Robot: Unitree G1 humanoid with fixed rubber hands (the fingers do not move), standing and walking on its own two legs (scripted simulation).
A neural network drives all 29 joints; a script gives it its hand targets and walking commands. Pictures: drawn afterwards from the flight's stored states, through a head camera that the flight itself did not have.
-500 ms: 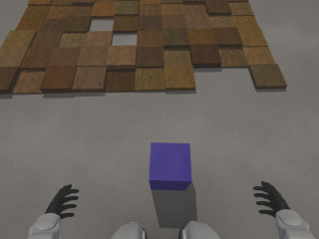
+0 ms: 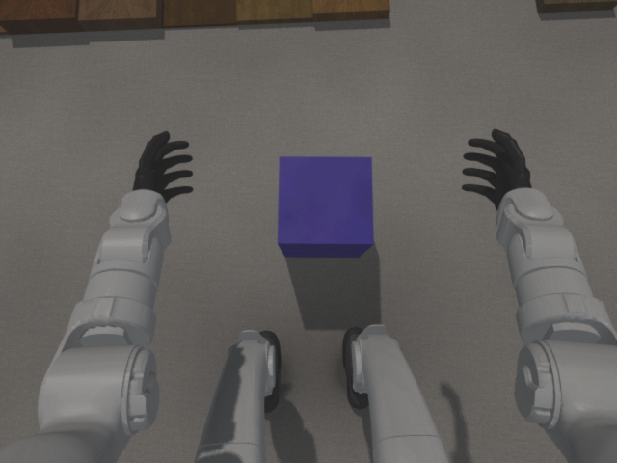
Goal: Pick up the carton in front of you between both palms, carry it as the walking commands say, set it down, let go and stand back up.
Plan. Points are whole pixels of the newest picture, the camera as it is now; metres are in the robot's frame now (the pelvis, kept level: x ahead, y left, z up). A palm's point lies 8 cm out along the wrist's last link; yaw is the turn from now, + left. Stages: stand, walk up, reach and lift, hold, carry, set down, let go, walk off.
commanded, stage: reach and lift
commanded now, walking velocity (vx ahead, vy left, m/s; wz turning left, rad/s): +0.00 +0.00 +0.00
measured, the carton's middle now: (323, 212) +0.51 -0.04 -0.55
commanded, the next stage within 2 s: none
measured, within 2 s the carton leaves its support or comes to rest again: neither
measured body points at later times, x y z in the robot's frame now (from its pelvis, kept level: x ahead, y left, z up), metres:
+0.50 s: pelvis +0.01 +0.00 -0.05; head +0.34 -0.01 +0.25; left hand +0.54 +0.16 -0.19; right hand +0.53 -0.23 -0.19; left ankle +0.07 +0.13 -0.64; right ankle +0.07 -0.11 -0.64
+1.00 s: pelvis -0.04 +0.01 -0.26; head +0.32 -0.01 +0.00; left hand +0.53 +0.15 -0.42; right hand +0.51 -0.23 -0.42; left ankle +0.07 +0.13 -0.64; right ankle +0.07 -0.11 -0.64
